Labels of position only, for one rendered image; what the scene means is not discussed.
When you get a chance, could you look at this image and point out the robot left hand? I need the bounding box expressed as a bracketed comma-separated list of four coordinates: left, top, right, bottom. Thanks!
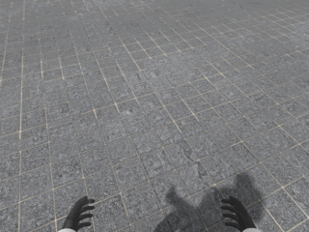
[62, 195, 95, 232]

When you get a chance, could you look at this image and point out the robot right hand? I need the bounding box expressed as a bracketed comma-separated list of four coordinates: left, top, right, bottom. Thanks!
[221, 195, 256, 232]

